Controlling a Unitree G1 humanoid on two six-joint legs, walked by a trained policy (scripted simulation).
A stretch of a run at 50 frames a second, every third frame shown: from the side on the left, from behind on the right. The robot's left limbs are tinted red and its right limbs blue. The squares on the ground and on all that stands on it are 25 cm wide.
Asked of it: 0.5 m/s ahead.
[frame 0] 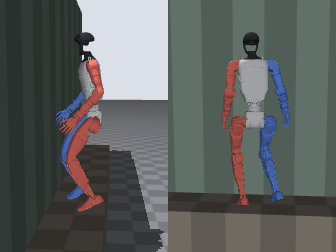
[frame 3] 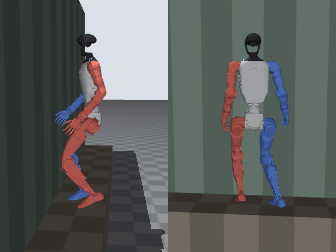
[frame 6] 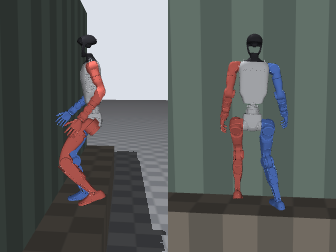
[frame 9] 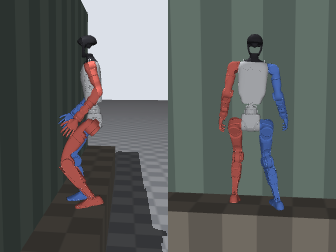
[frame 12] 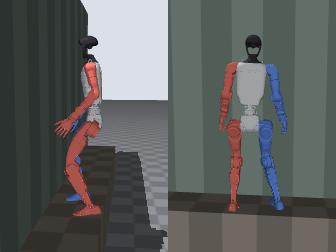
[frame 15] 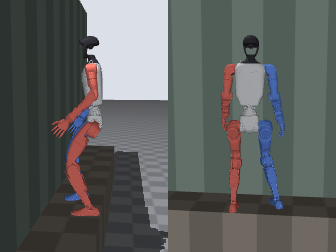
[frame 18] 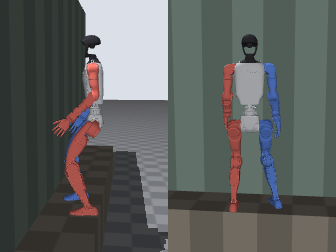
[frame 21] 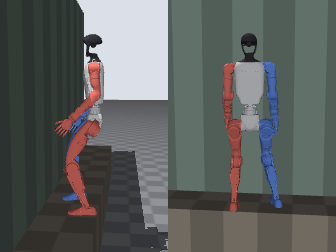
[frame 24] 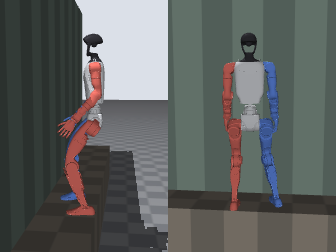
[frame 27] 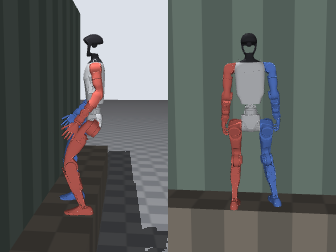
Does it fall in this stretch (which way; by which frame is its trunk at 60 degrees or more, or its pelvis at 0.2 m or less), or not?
no
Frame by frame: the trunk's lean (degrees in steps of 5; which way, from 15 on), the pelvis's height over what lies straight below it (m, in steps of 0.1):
0: 10, 0.7
3: 5, 0.7
6: 5, 0.7
9: 5, 0.7
12: 5, 0.7
15: 5, 0.7
18: 5, 0.7
21: 5, 0.7
24: 0, 0.7
27: 0, 0.7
